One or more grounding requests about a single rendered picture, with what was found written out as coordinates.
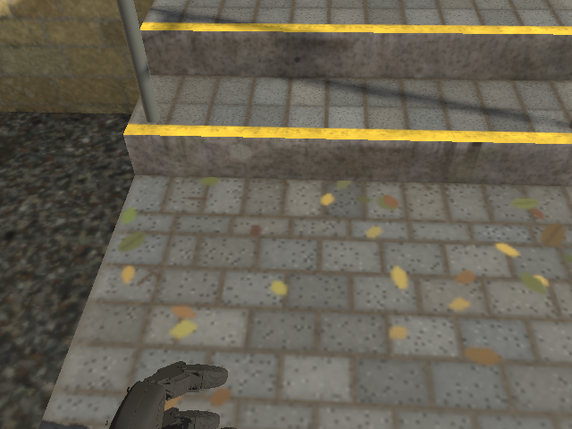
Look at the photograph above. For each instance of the robot left hand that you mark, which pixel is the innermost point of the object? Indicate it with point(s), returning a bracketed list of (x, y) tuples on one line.
[(143, 406)]

